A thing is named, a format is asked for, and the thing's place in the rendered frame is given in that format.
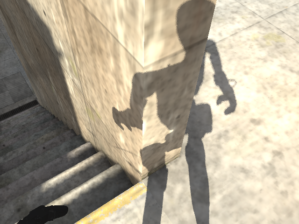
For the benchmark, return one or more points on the left robot hand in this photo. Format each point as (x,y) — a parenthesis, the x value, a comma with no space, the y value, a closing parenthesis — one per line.
(43,214)

